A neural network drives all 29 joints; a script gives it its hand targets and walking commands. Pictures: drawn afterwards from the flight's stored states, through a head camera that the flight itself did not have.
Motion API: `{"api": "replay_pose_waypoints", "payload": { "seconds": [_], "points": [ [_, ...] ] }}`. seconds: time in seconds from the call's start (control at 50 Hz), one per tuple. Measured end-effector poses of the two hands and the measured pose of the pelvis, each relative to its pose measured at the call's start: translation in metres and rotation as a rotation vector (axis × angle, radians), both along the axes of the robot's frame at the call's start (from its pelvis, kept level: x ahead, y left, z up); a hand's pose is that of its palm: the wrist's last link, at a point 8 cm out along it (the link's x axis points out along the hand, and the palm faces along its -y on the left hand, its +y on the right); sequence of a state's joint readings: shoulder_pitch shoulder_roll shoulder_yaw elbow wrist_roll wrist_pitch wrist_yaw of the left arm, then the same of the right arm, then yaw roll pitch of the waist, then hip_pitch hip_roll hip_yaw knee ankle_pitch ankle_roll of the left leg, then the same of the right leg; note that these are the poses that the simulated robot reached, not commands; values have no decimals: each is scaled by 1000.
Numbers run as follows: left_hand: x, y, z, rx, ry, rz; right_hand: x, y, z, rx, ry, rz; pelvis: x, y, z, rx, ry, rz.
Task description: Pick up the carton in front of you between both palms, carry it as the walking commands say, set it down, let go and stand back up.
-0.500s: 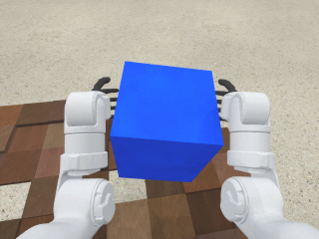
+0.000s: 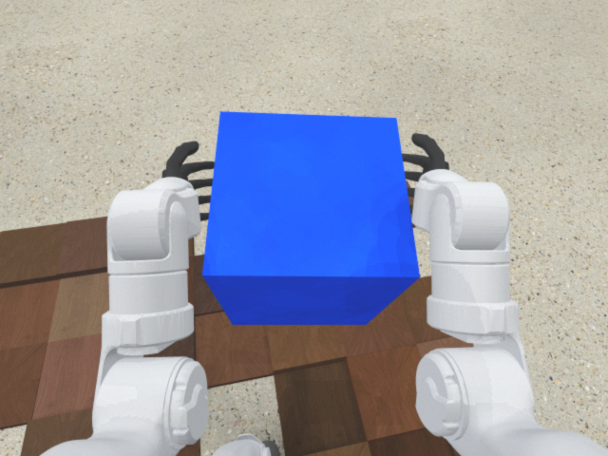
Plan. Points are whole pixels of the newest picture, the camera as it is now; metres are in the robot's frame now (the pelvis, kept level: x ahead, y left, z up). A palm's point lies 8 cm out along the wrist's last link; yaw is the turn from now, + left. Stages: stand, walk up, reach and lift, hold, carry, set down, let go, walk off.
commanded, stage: carry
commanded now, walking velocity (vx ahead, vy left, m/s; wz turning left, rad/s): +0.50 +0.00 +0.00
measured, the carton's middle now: (304, 234) +0.40 -0.01 +0.04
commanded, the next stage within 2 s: none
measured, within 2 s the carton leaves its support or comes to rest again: neither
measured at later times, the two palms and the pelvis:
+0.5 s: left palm (223, 66) +0.66 +0.11 +0.13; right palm (399, 47) +0.69 -0.18 +0.14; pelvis +0.30 -0.04 -0.02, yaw +0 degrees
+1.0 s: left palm out of the picture +1.01 +0.08 +0.14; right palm out of the picture +0.97 -0.21 +0.16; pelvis +0.60 -0.02 +0.03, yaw -2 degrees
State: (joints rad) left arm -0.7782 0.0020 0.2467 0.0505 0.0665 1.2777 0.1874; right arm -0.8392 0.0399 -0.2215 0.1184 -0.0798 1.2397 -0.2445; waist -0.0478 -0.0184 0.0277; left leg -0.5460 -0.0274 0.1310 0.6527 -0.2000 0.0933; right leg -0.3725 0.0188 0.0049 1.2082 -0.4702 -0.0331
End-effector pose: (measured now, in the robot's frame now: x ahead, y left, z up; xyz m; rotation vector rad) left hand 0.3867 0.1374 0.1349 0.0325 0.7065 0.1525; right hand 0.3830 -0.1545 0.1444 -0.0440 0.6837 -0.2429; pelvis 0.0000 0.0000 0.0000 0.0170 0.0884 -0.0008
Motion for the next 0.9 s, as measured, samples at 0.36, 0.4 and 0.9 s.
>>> {"api": "replay_pose_waypoints", "payload": {
  "seconds": [0.36,0.4,0.9],
  "points": [
    [216,-37,41,13,33,-21,214,-34,40,24,28,-30,225,-26,3,-6,-5,3],
    [237,-37,31,36,34,0,246,-35,31,15,26,13,252,-34,-12,-2,-5,8],
    [554,-46,-34,24,173,-27,531,-37,-32,45,81,-166,540,-11,18,-14,5,-28]
  ]
}}
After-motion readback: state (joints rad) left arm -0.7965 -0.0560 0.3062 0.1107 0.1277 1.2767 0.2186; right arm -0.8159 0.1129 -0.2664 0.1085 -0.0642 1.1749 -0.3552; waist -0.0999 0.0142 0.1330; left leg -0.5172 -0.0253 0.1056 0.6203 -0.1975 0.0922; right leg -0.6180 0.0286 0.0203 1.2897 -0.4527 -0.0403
